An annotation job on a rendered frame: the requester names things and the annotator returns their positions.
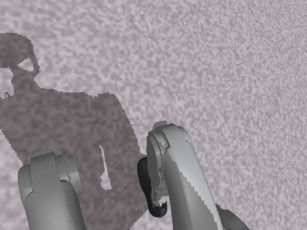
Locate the right robot foot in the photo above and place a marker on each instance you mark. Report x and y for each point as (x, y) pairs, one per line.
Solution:
(145, 182)

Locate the right robot hand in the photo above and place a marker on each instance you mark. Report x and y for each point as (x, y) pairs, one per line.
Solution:
(230, 221)

